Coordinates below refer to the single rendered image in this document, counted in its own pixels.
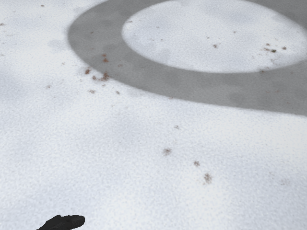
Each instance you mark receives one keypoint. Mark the robot left hand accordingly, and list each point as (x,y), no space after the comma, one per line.
(63,223)

